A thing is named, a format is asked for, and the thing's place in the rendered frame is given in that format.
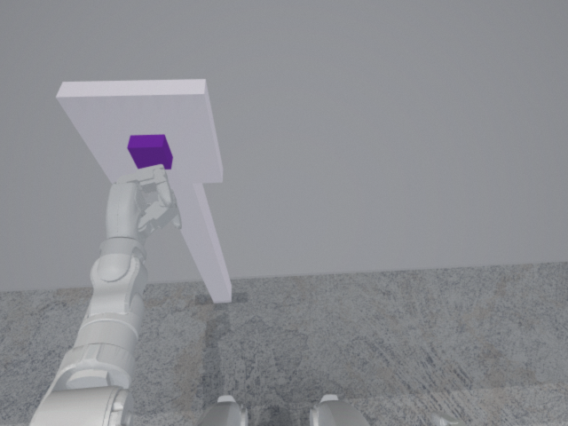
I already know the right robot thigh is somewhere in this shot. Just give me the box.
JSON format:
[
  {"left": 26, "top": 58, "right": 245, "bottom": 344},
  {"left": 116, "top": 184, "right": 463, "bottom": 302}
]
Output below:
[{"left": 310, "top": 400, "right": 370, "bottom": 426}]

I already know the left robot shin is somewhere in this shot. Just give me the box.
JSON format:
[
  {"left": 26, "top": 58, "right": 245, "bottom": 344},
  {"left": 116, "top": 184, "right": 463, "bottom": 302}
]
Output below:
[{"left": 217, "top": 395, "right": 236, "bottom": 402}]

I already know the robot left hand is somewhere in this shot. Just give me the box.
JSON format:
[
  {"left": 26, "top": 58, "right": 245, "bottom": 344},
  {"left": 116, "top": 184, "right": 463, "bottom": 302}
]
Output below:
[{"left": 106, "top": 164, "right": 182, "bottom": 247}]

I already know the button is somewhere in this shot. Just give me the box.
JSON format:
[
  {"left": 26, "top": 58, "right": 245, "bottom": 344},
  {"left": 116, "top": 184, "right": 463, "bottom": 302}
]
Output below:
[{"left": 127, "top": 135, "right": 173, "bottom": 170}]

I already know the panel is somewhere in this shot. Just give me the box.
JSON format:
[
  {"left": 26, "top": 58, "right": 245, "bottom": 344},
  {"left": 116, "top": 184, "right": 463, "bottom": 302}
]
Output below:
[{"left": 56, "top": 79, "right": 232, "bottom": 304}]

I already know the left robot forearm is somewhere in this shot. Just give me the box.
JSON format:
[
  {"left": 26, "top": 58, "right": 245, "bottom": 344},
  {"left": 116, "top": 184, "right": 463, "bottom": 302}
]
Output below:
[{"left": 28, "top": 237, "right": 148, "bottom": 426}]

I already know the robot left upper arm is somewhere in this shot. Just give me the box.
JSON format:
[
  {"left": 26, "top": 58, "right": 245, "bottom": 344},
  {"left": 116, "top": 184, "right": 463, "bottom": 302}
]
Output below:
[{"left": 33, "top": 385, "right": 134, "bottom": 426}]

